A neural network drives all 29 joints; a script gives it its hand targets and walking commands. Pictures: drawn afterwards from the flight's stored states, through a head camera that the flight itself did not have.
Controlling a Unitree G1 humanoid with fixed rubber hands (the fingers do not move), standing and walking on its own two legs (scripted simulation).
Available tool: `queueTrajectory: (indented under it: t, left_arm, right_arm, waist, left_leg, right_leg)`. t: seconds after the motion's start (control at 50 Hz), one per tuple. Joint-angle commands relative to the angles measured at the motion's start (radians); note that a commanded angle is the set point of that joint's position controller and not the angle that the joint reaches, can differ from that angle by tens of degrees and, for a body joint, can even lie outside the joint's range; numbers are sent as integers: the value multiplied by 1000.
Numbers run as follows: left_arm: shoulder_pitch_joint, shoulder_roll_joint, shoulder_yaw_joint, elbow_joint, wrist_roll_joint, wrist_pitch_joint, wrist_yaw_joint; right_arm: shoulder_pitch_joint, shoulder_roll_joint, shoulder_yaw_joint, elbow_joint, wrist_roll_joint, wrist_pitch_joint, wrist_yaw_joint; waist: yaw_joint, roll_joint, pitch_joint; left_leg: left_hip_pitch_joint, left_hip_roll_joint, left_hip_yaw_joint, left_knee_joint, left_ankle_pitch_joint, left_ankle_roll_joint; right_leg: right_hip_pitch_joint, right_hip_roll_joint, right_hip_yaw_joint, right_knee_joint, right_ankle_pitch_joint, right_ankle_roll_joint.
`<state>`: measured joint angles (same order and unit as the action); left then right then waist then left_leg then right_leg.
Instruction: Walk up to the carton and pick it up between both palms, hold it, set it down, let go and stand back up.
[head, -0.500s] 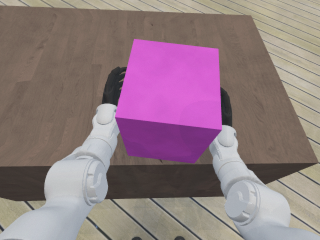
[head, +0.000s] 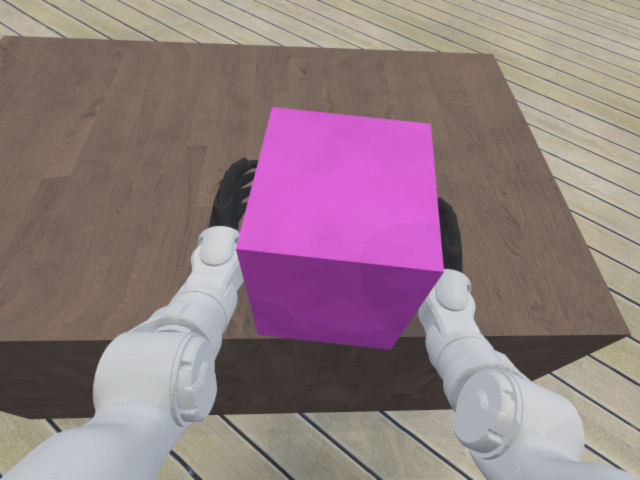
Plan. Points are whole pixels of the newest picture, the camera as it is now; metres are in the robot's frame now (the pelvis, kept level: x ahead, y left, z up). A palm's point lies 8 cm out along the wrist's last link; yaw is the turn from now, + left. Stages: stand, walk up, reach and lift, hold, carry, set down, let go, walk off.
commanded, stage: reach and lift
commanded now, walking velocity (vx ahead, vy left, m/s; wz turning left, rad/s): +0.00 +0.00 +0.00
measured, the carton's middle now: (336, 239) +0.43 -0.02 +0.02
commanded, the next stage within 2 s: none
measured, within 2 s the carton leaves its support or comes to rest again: leaves its support in 0.24 s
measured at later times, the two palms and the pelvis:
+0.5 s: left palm (217, 220) +0.41 +0.13 +0.09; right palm (462, 256) +0.37 -0.16 +0.08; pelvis -0.02 +0.00 +0.00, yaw +0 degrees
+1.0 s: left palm (207, 204) +0.37 +0.12 +0.17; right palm (515, 220) +0.35 -0.17 +0.17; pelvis -0.05 +0.00 +0.00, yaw +0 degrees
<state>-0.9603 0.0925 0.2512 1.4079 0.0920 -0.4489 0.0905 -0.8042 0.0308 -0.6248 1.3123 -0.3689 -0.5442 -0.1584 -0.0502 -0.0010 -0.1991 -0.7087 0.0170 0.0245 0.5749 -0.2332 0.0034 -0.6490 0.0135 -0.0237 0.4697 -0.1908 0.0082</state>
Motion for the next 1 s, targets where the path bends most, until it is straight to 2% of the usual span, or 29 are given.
queueTrajectory:
  t: [0.0, 0.06, 0.12, 0.14, 0.16, 0.18, 0.24, 0.28, 0.32, 0.36, 0.38, 0.4, 0.46, 0.5, 0.58, 0.62, 0.64, 0.66, 0.68, 0.74, 0.76, 0.8, 0.84, 0.86, 0.9, 0.92, 0.98]
  left_arm:
    - [-421, -697, -324, 48, 30, -6, -115]
    - [-434, -717, -360, 18, -4, -1, -112]
    - [-443, -758, -424, -35, -52, 0, -107]
    - [-455, -767, -438, -44, -64, 1, -105]
    - [-478, -777, -459, -68, -80, 4, -105]
    - [-466, -796, -476, -93, -92, 8, -102]
    - [-512, -835, -516, -169, -123, 17, -96]
    - [-518, -873, -557, -261, -147, 27, -90]
    - [-561, -887, -568, -313, -160, 42, -85]
    - [-605, -906, -584, -377, -173, 61, -79]
    - [-613, -918, -589, -420, -175, 73, -75]
    - [-651, -919, -593, -450, -174, 83, -73]
    - [-667, -932, -598, -525, -185, 136, -66]
    - [-680, -923, -595, -569, -178, 184, -58]
    - [-762, -908, -558, -616, -178, 298, -45]
    - [-804, -912, -539, -618, -183, 357, -33]
    - [-847, -906, -527, -626, -189, 380, -33]
    - [-904, -910, -518, -643, -195, 398, -27]
    - [-911, -914, -505, -645, -202, 416, -23]
    - [-905, -910, -447, -652, -187, 455, -15]
    - [-927, -901, -415, -629, -180, 464, -17]
    - [-951, -896, -385, -634, -171, 487, -18]
    - [-944, -894, -360, -637, -167, 504, -21]
    - [-952, -870, -332, -635, -158, 509, -25]
    - [-940, -858, -310, -658, -151, 524, -26]
    - [-938, -862, -324, -684, -157, 532, -27]
    - [-940, -851, -323, -747, -162, 554, -30]
  right_arm:
    - [-741, 459, 434, -120, -44, -84, 185]
    - [-744, 479, 489, -142, -1, -54, 188]
    - [-748, 505, 555, -199, 53, -23, 186]
    - [-764, 515, 577, -237, 71, -11, 185]
    - [-759, 523, 589, -254, 87, 5, 183]
    - [-769, 535, 621, -310, 117, 17, 182]
    - [-789, 580, 691, -412, 180, 70, 178]
    - [-776, 604, 738, -489, 219, 112, 174]
    - [-805, 621, 781, -555, 265, 153, 173]
    - [-820, 632, 807, -601, 307, 192, 168]
    - [-833, 643, 837, -637, 334, 211, 169]
    - [-837, 637, 832, -637, 347, 230, 166]
    - [-881, 635, 863, -696, 403, 289, 165]
    - [-894, 620, 874, -713, 435, 337, 166]
    - [-987, 575, 850, -708, 477, 440, 174]
    - [-1022, 565, 824, -659, 493, 486, 179]
    - [-1037, 560, 798, -637, 489, 506, 178]
    - [-1060, 564, 776, -607, 493, 521, 185]
    - [-1093, 565, 773, -620, 500, 535, 190]
    - [-1094, 594, 753, -581, 515, 578, 191]
    - [-1119, 592, 729, -554, 510, 588, 193]
    - [-1110, 592, 701, -512, 509, 612, 198]
    - [-1117, 607, 694, -516, 512, 625, 199]
    - [-1111, 614, 688, -500, 508, 636, 196]
    - [-1104, 631, 701, -501, 517, 654, 196]
    - [-1100, 638, 716, -516, 530, 658, 192]
    - [-1112, 654, 747, -574, 558, 674, 184]
  waist:
    - [-5, 108, -932]
    - [-7, 112, -942]
    - [-29, 116, -964]
    - [-24, 120, -962]
    - [-40, 116, -957]
    - [-29, 121, -966]
    - [-31, 131, -970]
    - [-44, 146, -995]
    - [-32, 152, -992]
    - [-40, 159, -982]
    - [-29, 155, -983]
    - [-40, 161, -957]
    - [-16, 144, -924]
    - [-5, 138, -890]
    - [24, 118, -777]
    - [28, 112, -698]
    - [17, 110, -666]
    - [19, 126, -650]
    - [28, 114, -640]
    - [34, 92, -597]
    - [44, 91, -586]
    - [34, 95, -539]
    - [40, 91, -549]
    - [42, 71, -529]
    - [55, 66, -542]
    - [47, 74, -566]
    - [51, 70, -610]
  left_leg:
    - [522, 15, -31, 82, 733, -114]
    - [504, 8, -37, 85, 722, -113]
    - [499, 0, -42, 89, 698, -117]
    - [502, -2, -45, 91, 691, -117]
    - [495, -4, -48, 92, 675, -117]
    - [504, -8, -51, 94, 683, -117]
    - [504, -14, -57, 97, 655, -121]
    - [534, -18, -65, 103, 672, -127]
    - [534, -22, -66, 104, 635, -126]
    - [545, -25, -74, 96, 602, -123]
    - [554, -27, -72, 95, 600, -121]
    - [555, -29, -78, 89, 590, -124]
    - [586, -32, -85, 75, 557, -113]
    - [607, -34, -80, 54, 534, -108]
    - [637, -29, -79, -10, 387, -88]
    - [655, -25, -83, -44, 329, -81]
    - [652, -26, -84, -61, 283, -78]
    - [655, -22, -89, -77, 240, -80]
    - [657, -20, -93, -88, 212, -75]
    - [652, -28, -86, -104, 220, -65]
    - [641, -29, -84, -116, 181, -62]
    - [637, -24, -81, -141, 144, -61]
    - [623, -28, -75, -148, 155, -58]
    - [615, -31, -71, -156, 141, -51]
    - [606, -34, -65, -164, 160, -45]
    - [612, -38, -65, -163, 184, -45]
    - [611, -42, -66, -164, 209, -42]
  right_leg:
    - [224, 59, -66, -5, 579, -43]
    - [258, 57, -54, 10, 602, -37]
    - [288, 64, -52, 23, 618, -29]
    - [296, 65, -47, 27, 613, -29]
    - [306, 66, -47, 30, 610, -27]
    - [322, 69, -44, 36, 618, -25]
    - [345, 71, -35, 44, 598, -17]
    - [362, 78, -33, 52, 611, -15]
    - [374, 75, -24, 52, 574, -10]
    - [372, 76, -18, 46, 536, -9]
    - [382, 77, -12, 45, 531, -8]
    - [384, 76, -8, 39, 516, -9]
    - [372, 77, 2, 15, 440, -10]
    - [378, 77, 5, -4, 405, -8]
    - [334, 71, 4, -61, 221, -15]
    - [310, 69, -6, -85, 152, -20]
    - [303, 65, -6, -96, 121, -24]
    - [277, 63, -9, -102, 76, -28]
    - [274, 61, -6, -106, 55, -32]
    - [301, 58, 2, -112, 85, -27]
    - [297, 54, 6, -120, 46, -27]
    - [295, 47, 8, -125, 21, -28]
    - [335, 47, 16, -122, 46, -25]
    - [346, 41, 23, -129, 32, -19]
    - [381, 41, 26, -123, 62, -12]
    - [409, 40, 30, -120, 101, -11]
    - [458, 41, 37, -117, 134, -4]
